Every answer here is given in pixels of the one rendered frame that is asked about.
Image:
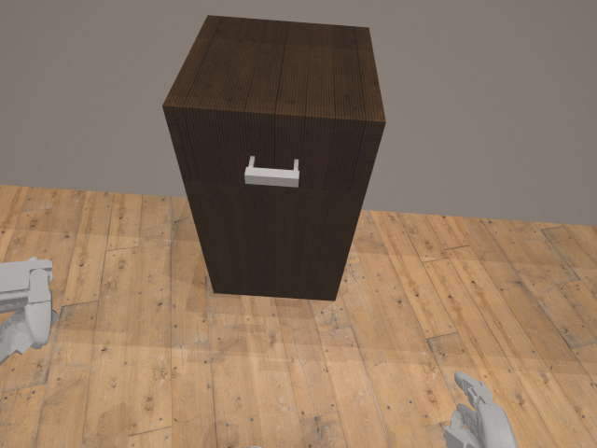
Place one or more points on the right robot hand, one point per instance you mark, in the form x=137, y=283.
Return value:
x=489, y=425

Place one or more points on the drawer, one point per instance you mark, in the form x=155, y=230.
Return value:
x=219, y=152

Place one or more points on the left robot hand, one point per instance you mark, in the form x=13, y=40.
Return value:
x=24, y=288

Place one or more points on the handle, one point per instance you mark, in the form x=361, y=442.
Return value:
x=272, y=177

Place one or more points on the cabinet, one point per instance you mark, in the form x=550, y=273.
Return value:
x=269, y=241

